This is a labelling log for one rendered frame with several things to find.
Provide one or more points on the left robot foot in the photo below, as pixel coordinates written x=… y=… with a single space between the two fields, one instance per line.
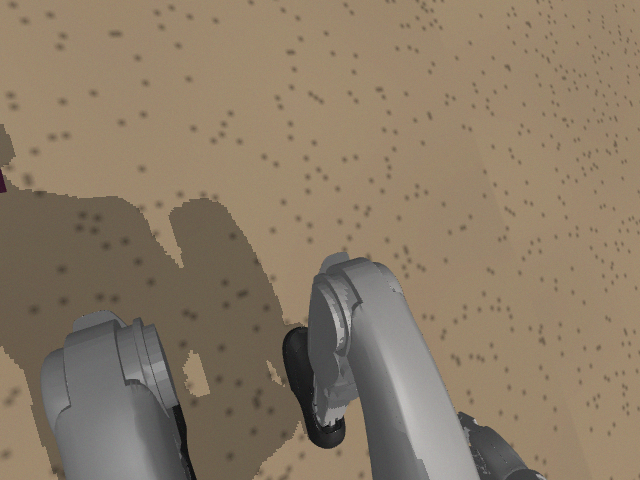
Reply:
x=182 y=428

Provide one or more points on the right robot hand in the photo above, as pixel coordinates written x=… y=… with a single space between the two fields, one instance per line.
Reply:
x=494 y=458

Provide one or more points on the small box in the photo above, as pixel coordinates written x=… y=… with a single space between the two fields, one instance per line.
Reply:
x=2 y=184

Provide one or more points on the right robot foot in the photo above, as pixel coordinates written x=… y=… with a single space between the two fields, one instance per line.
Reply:
x=300 y=376

